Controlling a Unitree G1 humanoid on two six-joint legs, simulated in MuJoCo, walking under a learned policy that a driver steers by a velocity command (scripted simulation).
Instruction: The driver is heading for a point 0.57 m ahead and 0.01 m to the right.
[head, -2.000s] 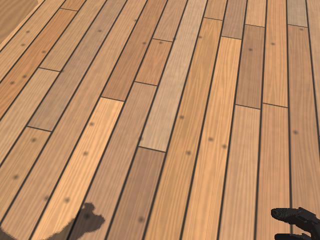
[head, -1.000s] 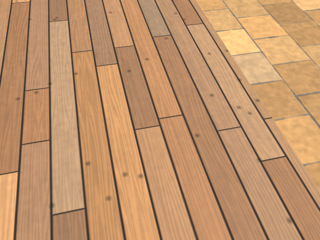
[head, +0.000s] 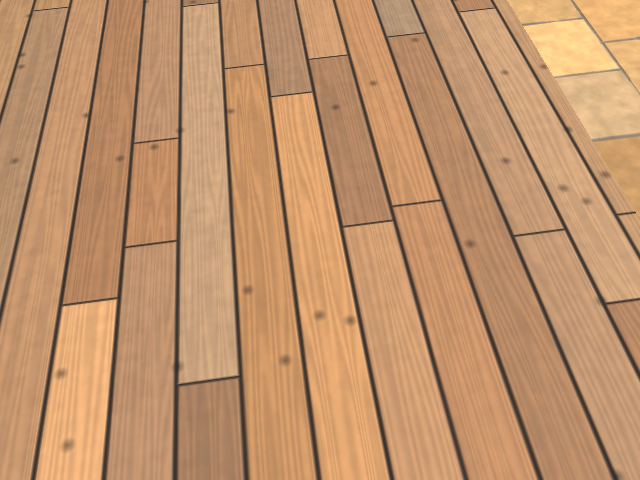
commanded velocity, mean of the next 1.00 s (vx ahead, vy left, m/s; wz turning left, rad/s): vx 0.22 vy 0.00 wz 0.02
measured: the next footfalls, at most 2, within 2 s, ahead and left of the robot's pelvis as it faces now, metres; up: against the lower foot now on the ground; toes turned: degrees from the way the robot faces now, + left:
left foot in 0.52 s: +0.08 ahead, +0.11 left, +0.00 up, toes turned -11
right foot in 0.94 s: +0.36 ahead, -0.15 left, +0.00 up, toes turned +6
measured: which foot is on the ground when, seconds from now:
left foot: down 0.00-0.00, up 0.02-0.50, down 0.52-0.96, up 0.98-1.00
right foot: down 0.00-0.52, up 0.54-0.92, down 0.94-1.00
